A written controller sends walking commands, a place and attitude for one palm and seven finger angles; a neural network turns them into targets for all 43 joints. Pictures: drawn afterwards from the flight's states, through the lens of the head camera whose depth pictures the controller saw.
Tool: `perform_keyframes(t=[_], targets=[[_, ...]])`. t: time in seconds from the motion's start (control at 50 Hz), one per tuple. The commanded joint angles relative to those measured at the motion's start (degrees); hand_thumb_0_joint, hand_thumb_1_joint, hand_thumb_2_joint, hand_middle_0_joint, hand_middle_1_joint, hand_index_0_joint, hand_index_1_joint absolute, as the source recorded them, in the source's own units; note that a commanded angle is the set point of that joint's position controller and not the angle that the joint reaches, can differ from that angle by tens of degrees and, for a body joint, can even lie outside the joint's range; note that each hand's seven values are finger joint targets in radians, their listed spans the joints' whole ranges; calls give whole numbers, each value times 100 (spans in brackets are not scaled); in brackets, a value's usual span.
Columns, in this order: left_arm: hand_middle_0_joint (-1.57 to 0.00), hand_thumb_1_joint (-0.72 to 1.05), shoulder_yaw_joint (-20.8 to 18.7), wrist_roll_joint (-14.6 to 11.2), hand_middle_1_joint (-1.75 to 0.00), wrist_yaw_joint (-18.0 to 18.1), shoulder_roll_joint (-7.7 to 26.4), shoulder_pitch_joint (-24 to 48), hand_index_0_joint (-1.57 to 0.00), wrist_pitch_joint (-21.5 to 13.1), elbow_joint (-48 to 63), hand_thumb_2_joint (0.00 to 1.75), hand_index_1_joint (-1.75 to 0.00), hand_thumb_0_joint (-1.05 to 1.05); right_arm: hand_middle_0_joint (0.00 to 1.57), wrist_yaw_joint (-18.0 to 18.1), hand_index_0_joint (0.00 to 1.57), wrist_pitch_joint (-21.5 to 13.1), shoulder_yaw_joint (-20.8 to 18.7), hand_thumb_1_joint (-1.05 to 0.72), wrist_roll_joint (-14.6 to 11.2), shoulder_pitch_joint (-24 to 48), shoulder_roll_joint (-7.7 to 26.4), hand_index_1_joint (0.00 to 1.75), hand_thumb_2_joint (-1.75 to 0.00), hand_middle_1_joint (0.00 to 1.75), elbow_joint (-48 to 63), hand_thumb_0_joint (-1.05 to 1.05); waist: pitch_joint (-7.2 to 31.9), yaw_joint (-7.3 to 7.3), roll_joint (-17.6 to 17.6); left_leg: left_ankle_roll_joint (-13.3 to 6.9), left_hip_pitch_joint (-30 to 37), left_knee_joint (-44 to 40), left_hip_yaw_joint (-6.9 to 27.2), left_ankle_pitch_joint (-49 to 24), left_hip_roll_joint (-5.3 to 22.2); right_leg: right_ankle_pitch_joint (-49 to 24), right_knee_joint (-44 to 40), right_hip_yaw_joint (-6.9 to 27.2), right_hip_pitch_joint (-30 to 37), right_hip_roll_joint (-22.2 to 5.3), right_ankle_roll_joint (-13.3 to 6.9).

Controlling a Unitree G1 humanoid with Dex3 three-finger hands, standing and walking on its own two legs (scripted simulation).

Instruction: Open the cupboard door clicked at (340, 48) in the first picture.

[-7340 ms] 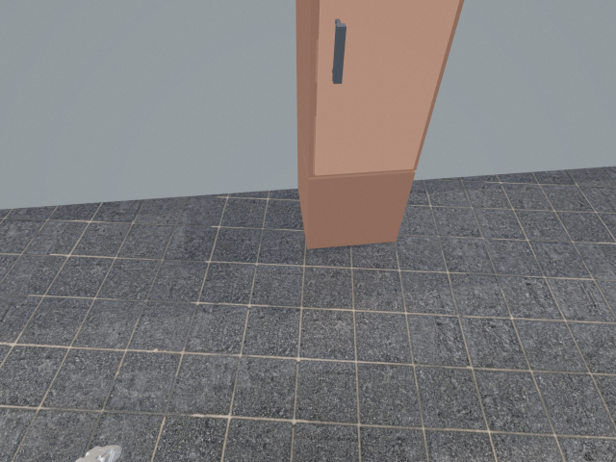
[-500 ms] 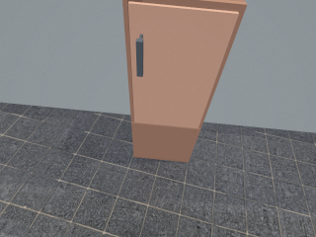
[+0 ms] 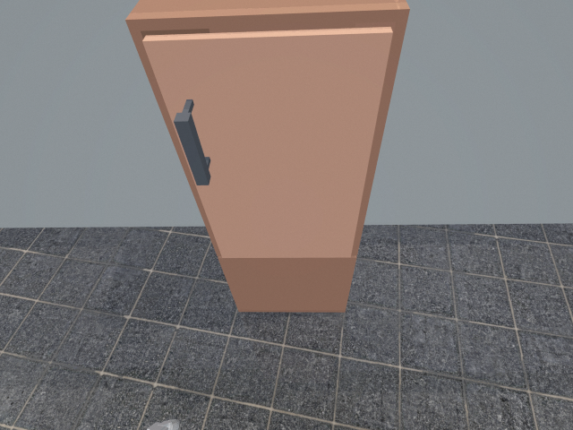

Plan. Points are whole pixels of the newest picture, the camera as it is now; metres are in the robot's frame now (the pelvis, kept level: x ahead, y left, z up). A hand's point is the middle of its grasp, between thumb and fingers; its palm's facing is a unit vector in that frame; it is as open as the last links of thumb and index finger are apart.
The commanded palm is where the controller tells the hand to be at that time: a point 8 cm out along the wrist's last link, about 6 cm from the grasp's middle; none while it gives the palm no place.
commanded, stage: come to a stop and stand still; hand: left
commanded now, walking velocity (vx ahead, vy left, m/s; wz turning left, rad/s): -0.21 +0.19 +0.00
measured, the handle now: (196, 143) +0.55 +0.17 +0.08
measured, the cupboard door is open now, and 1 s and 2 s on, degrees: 0 0 0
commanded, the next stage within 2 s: look again from close up in 1.68 s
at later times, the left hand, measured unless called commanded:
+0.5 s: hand out of the picture +0.01 +0.29 -0.17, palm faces +0.06 -0.96 -0.28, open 7.4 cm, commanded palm none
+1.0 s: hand out of the picture -0.01 +0.27 -0.17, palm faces +0.00 -0.98 -0.17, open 7.4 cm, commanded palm none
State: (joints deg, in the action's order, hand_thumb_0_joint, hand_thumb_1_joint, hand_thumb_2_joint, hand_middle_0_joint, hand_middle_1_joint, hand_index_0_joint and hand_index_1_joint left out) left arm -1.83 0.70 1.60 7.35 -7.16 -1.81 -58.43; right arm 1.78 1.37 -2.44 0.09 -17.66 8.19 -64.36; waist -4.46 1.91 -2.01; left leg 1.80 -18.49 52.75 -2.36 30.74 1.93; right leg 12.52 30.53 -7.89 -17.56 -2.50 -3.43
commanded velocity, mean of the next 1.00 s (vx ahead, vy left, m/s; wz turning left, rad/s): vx -0.01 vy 0.01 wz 0.00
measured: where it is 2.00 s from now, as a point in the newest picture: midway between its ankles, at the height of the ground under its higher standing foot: outside the picture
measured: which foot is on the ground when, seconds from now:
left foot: up 0.00-0.28, down 0.30-1.00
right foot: down 0.00-1.00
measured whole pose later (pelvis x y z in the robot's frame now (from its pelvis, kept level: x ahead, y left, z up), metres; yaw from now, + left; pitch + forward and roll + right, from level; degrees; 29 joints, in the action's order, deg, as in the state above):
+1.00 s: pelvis -0.01 +0.11 +0.00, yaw +0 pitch -1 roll +0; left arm 0.9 1.0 1.4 8.4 -17.3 -0.1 -62.0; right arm 1.2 -0.7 0.5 0.7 -18.6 9.3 -61.8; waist -0.8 0.6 0.1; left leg -5.6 -11.1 23.6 -5.2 12.5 -4.5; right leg 11.3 26.1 2.1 -14.4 -2.2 1.4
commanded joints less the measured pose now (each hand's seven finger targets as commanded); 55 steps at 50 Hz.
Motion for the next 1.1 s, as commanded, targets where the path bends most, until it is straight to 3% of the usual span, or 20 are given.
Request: perform_keyframes(t=[0.0,0.14,0.16,0.18,0.2,0.24,0.26,0.28,0.3,0.32,0.34,0.38,0.42,0.46,0.48,0.52,0.58,0.66,0.9,1.08], targets=[[-20,90,-319,60,-30,133,1221,-583,-20,136,171,90,-30,0,20,-30,20,173,-154,-90,59,-130,400,30,-90,30,396,0,701,-313,761,150,-625,947,263,-351,8,-4289,-887,1281,842,-1907,-784],[-20,90,-357,145,-30,102,1306,-316,-20,222,421,90,-30,0,20,-134,20,155,-182,-90,69,194,458,30,-90,30,747,0,745,-273,1289,130,-273,-23,123,-677,-11,-1841,-1201,1173,457,-1584,-660],[-20,90,-249,124,-30,329,1531,-673,-20,112,569,90,-30,0,20,-140,20,-49,-199,-90,12,8,755,30,-90,30,1282,0,1998,-29,921,226,-529,-212,-185,96,-318,-5241,-440,2034,2211,-1780,-650],[-20,90,-307,144,-30,309,1714,-775,-20,104,765,90,-30,0,20,-144,20,-64,-203,-90,15,155,613,30,-90,30,1480,0,2168,-244,694,52,-447,-738,-20,-278,-100,-4313,-12,1659,2223,-1762,-709],[-20,90,-302,136,-30,274,1694,-755,-20,158,771,90,-30,0,20,-143,20,-42,-157,-90,-33,328,575,30,-90,30,1665,0,1856,-228,727,6,-231,-1308,-166,-652,-301,-3220,-85,1472,1714,-1578,-660],[-20,90,-226,98,-30,208,1487,-510,-20,262,797,90,-30,0,20,-144,20,-36,-98,-90,29,47,572,30,-90,30,1678,0,865,5,670,-114,648,-2615,-291,-1428,-293,-866,-149,1024,228,-1157,-219],[-20,90,-149,49,-30,161,1216,-516,-20,317,813,90,-30,0,20,-149,20,-66,-107,-90,74,-20,767,30,-90,30,1669,0,387,-14,50,-232,724,-2982,81,-1659,81,153,106,805,-364,-720,50],[-20,90,-102,20,-30,110,947,-660,-20,362,866,90,-30,0,20,-149,20,-94,-145,-90,146,92,1118,30,-90,30,1802,0,126,-148,-747,-557,120,-3391,1101,-1996,959,961,363,420,-466,-244,339],[-20,90,-104,27,-30,100,825,-788,-20,352,950,90,-30,0,20,-134,20,-64,-146,-90,196,290,1322,30,-90,30,1942,0,-70,-247,-587,-847,-480,-3550,1356,-1773,1282,1077,551,368,-286,-23,363],[-20,90,-81,85,-30,86,854,-625,-20,406,909,90,-30,0,20,-118,20,-103,-121,-90,173,432,1179,30,-90,30,1967,0,-261,-163,-1172,-824,-636,-3898,1505,-1449,1075,1216,957,386,-302,78,321],[-20,90,-71,103,-30,66,905,-731,-20,409,900,90,-30,0,20,-103,20,-115,-80,-90,171,559,1138,30,-90,30,1955,0,-267,-242,-1380,-892,-663,-3872,1425,-1495,985,1313,1271,551,-302,105,305],[-20,90,-60,65,-30,-7,889,-942,-20,372,777,90,-30,0,20,-92,20,-103,-54,-90,161,786,1128,30,-90,30,1943,0,-20,-323,-773,-942,-376,-3648,1136,-1528,820,984,1403,702,-238,136,298],[-20,90,-22,63,-30,-26,839,-1123,-20,315,696,90,-30,0,20,-91,20,-101,-35,-90,130,833,1121,30,-90,30,1930,0,-33,-407,-249,-896,-542,-3561,1062,-865,806,590,627,713,159,92,285],[-20,90,5,76,-30,-14,914,-1168,-20,235,663,90,-30,0,20,-95,20,-115,2,-90,93,695,1006,30,-90,30,1846,0,-67,-346,201,-670,-518,-3482,977,-359,508,420,-307,1096,317,-52,183],[-20,90,33,74,-30,-13,965,-1156,-20,204,660,90,-30,0,20,-108,20,-123,17,-90,83,604,961,30,-90,30,1787,0,-79,-256,103,-585,-345,-3515,950,-255,350,689,-588,1364,125,-193,89],[-20,90,35,69,-30,-12,1056,-992,-20,156,654,90,-30,0,20,-118,20,-115,6,-90,88,367,1005,30,-90,30,1651,0,-62,-107,662,-526,28,-3434,892,-183,268,1355,-793,1537,-361,-195,58],[-20,90,62,70,-30,9,903,-1067,-20,138,592,90,-30,0,20,-107,20,-186,12,-90,92,189,951,30,-90,30,1465,0,126,-109,537,-560,179,-3650,974,-350,380,979,-721,1423,-194,-135,113],[-20,90,82,66,-30,9,830,-1278,-20,119,387,90,-30,0,20,-86,20,-262,80,-90,88,204,925,30,-90,30,1263,0,183,-209,-34,-564,34,-3963,1096,-331,448,409,-544,1276,204,-88,106],[-20,90,163,44,-30,20,649,-1315,-20,85,-124,90,-30,0,20,-29,20,-325,164,-90,64,-103,799,30,-90,30,639,0,85,-212,43,-526,211,-3948,971,-934,452,-47,-628,1253,421,-202,106],[-20,90,173,25,-30,47,584,-1242,-20,68,-271,90,-30,0,20,10,20,-383,185,-90,49,-216,678,30,-90,30,393,0,148,-198,215,-518,535,-3638,750,-2033,425,-500,-637,1266,537,-254,151]])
